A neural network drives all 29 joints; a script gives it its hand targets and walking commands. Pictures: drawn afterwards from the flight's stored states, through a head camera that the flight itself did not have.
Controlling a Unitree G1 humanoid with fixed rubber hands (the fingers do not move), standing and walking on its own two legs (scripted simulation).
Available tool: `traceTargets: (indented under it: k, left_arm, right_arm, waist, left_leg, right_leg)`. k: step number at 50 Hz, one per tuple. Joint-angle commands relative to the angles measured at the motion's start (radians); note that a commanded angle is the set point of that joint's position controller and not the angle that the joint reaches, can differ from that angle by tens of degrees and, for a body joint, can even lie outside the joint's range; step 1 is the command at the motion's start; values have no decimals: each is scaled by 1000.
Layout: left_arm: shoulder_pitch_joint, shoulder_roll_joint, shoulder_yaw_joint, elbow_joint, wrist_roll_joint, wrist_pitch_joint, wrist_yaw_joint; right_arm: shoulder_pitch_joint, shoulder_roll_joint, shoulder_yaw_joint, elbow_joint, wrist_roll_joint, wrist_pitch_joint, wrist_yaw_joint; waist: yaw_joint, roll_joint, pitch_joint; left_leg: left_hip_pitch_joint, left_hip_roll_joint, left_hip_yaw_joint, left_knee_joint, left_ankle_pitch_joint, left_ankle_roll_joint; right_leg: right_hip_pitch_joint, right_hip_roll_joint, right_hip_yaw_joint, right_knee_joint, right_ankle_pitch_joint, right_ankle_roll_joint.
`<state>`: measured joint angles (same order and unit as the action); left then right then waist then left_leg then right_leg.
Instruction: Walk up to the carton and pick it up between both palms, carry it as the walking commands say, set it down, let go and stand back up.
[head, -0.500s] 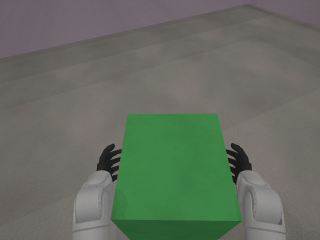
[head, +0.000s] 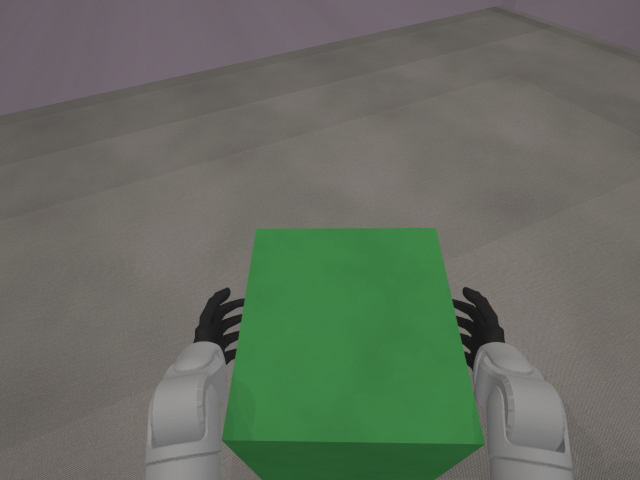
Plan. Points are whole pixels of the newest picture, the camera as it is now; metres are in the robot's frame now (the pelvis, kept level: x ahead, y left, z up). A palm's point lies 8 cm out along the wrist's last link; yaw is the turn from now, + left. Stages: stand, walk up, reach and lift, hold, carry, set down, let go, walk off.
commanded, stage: carry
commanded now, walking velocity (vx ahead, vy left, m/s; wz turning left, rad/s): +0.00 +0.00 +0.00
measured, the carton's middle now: (344, 364) +0.28 +0.00 -0.03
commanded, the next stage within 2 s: hold in 0.06 s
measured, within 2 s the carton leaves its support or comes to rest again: neither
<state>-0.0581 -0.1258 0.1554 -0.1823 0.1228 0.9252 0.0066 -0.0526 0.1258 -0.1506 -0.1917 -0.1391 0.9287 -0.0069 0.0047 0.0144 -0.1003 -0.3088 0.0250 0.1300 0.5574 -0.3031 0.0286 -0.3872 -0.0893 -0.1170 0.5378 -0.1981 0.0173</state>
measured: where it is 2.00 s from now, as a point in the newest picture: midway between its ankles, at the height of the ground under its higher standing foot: outside the picture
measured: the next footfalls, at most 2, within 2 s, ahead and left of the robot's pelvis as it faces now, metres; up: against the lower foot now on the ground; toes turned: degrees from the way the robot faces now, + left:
none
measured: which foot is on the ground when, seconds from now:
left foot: down 0.00-1.00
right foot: down 0.00-1.00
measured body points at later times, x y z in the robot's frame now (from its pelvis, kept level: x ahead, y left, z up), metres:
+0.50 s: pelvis +0.00 -0.03 +0.01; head -0.03 -0.04 +0.46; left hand +0.29 +0.14 +0.06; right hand +0.30 -0.19 +0.06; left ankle -0.01 +0.09 -0.73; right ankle +0.05 -0.14 -0.73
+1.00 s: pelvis +0.01 -0.02 +0.02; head -0.02 -0.02 +0.47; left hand +0.29 +0.15 +0.03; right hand +0.29 -0.18 +0.03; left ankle -0.01 +0.10 -0.73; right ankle +0.05 -0.14 -0.73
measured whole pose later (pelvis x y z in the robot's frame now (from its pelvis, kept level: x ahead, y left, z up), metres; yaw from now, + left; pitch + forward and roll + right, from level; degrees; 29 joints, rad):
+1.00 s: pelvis +0.01 -0.02 +0.02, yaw +7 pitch -6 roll -1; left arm -0.22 -0.14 0.22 0.26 0.29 0.67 -0.07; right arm -0.15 0.13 -0.27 0.16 -0.26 0.71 0.04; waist -0.06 0.00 0.05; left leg -0.03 0.00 0.01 0.34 -0.20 0.01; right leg -0.05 -0.01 -0.03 0.29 -0.13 0.01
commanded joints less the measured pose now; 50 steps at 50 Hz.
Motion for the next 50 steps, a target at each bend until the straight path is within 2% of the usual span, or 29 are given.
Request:
traceTargets:
  k: [1,3,4,5,6,8,9,10,11,12,14,16,18,21,26,33,37,38,40,42,46,50]
  left_arm:
    - [-394,-644,-600,-92,-250,-13,-169]
    - [-394,-643,-600,-91,-250,-14,-169]
    - [-355,-492,-423,259,-131,-66,-155]
    - [-355,-424,-390,255,-102,-143,-140]
    - [-402,-452,-432,177,-114,-197,-138]
    - [-459,-577,-543,85,-150,-244,-142]
    - [-498,-622,-603,63,-171,-252,-146]
    - [-507,-642,-610,68,-179,-255,-151]
    - [-511,-661,-624,89,-183,-255,-162]
    - [-523,-676,-623,127,-173,-252,-170]
    - [-571,-699,-619,170,-157,-254,-193]
    - [-598,-716,-577,206,-137,-248,-209]
    - [-615,-726,-531,253,-108,-240,-227]
    - [-629,-744,-484,311,-82,-231,-254]
    - [-679,-762,-467,340,-77,-230,-297]
    - [-720,-776,-479,325,-91,-241,-334]
    - [-710,-786,-483,319,-93,-243,-337]
    - [-615,-798,-501,334,-96,-242,-326]
    - [-597,-792,-485,335,-83,-243,-314]
    - [-589,-771,-468,343,-67,-248,-302]
    - [-576,-781,-428,372,-40,-277,-277]
    - [-590,-824,-416,418,-35,-320,-261]
  right_arm:
    - [-391,650,593,-76,235,-14,155]
    - [-390,650,592,-76,234,-15,155]
    - [-314,436,343,246,119,-67,147]
    - [-354,388,325,216,93,-136,140]
    - [-401,408,363,155,110,-184,140]
    - [-479,519,468,60,170,-238,160]
    - [-490,564,507,26,188,-248,163]
    - [-491,584,528,24,191,-247,167]
    - [-482,593,527,28,184,-243,170]
    - [-497,599,521,43,177,-239,177]
    - [-503,626,504,93,152,-219,183]
    - [-536,657,490,145,141,-199,195]
    - [-570,700,482,193,135,-182,207]
    - [-604,757,474,248,128,-168,220]
    - [-631,819,457,295,116,-161,224]
    - [-651,860,450,300,116,-166,225]
    - [-646,863,452,295,118,-171,233]
    - [-535,942,492,265,141,-181,216]
    - [-512,901,460,260,119,-186,215]
    - [-507,858,434,268,109,-195,218]
    - [-536,798,407,288,93,-230,238]
    - [-565,763,368,327,71,-279,255]
  waist:
    - [0,-13,-198]
    - [0,-13,-197]
    - [-78,26,77]
    - [-36,29,88]
    - [-21,26,42]
    - [-19,41,-128]
    - [-48,29,-173]
    - [-54,15,-186]
    - [-79,11,-185]
    - [-97,34,-167]
    - [-120,8,-116]
    - [-106,-8,-80]
    - [-75,-18,-47]
    - [-49,-32,-31]
    - [-52,-44,-38]
    - [-61,-49,-74]
    - [-59,-42,-91]
    - [-88,-63,-156]
    - [-96,-50,-120]
    - [-91,-30,-68]
    - [-57,-10,-30]
    - [-63,10,-52]
  left_leg:
    - [33,114,-106,-109,147,5]
    - [34,114,-106,-109,148,5]
    - [48,-32,-223,-220,133,-3]
    - [92,-45,-227,-234,127,-9]
    - [168,-53,-232,-220,200,-22]
    - [236,-60,-233,-209,369,-23]
    - [221,-53,-242,-205,420,-23]
    - [220,-57,-239,-204,434,-22]
    - [246,-68,-235,-204,421,-23]
    - [253,-80,-231,-215,362,-25]
    - [234,-89,-223,-224,271,-23]
    - [194,-94,-213,-238,216,-17]
    - [167,-105,-199,-252,171,-12]
    - [158,-119,-183,-268,151,-6]
    - [178,-141,-160,-282,142,-4]
    - [182,-152,-146,-295,137,-4]
    - [181,-148,-149,-306,153,-7]
    - [261,-124,-194,-295,240,12]
    - [251,-122,-211,-310,264,7]
    - [227,-119,-220,-321,228,3]
    - [183,-109,-223,-313,176,-1]
    - [172,-98,-227,-282,186,-11]
  right_leg:
    - [125,-76,73,-54,138,-34]
    - [125,-75,73,-54,138,-34]
    - [349,197,88,-120,82,-59]
    - [323,191,110,-134,54,-80]
    - [330,194,123,-137,102,-96]
    - [415,199,128,-125,244,-80]
    - [465,206,135,-115,291,-72]
    - [480,205,142,-120,308,-63]
    - [461,204,144,-135,312,-54]
    - [446,202,144,-154,281,-49]
    - [432,194,145,-185,202,-43]
    - [454,192,141,-202,154,-41]
    - [467,188,141,-223,116,-35]
    - [486,182,148,-247,114,-22]
    - [498,174,156,-287,129,-4]
    - [517,171,155,-310,142,7]
    - [529,176,150,-308,161,4]
    - [544,163,178,-304,290,13]
    - [531,169,176,-299,335,9]
    - [510,173,172,-296,298,0]
    - [491,182,174,-259,229,-18]
    - [451,194,166,-215,211,-32]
